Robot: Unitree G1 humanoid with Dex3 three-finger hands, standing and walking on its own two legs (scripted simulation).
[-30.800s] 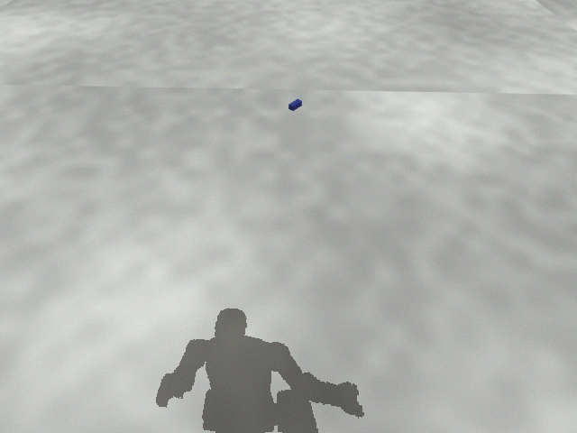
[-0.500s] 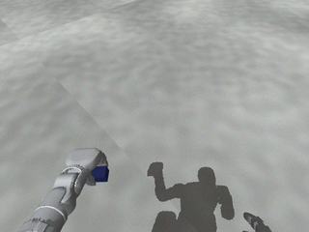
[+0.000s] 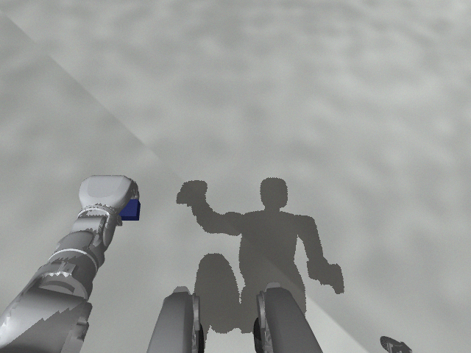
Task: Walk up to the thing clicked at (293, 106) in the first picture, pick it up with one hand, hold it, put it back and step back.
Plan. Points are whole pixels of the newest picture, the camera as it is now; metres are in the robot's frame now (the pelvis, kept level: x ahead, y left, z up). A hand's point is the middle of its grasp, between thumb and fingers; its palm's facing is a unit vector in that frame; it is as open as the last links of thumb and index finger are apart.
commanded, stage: crouch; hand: left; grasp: from above
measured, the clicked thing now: (116, 209) +0.41 +0.23 -0.14
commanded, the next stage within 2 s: lower in 1.32 s
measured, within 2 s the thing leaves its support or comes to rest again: neither
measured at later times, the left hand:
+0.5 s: hand (138, 231) +0.42 +0.23 -0.33, palm faces -0.44 +0.01 -0.90, open 6.5 cm
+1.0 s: hand (144, 233) +0.44 +0.23 -0.41, palm faces -0.44 -0.02 -0.90, open 6.5 cm
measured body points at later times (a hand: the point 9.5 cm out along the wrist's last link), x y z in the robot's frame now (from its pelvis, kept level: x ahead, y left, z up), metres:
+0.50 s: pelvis -0.03 -0.01 -0.17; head +0.19 +0.03 +0.22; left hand +0.44 +0.23 -0.28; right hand +0.03 -0.28 -0.29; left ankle +0.06 +0.11 -0.59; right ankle +0.06 -0.13 -0.59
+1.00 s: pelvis -0.03 -0.01 -0.25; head +0.21 +0.03 +0.13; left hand +0.46 +0.23 -0.36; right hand +0.00 -0.29 -0.36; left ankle +0.06 +0.11 -0.59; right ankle +0.06 -0.13 -0.59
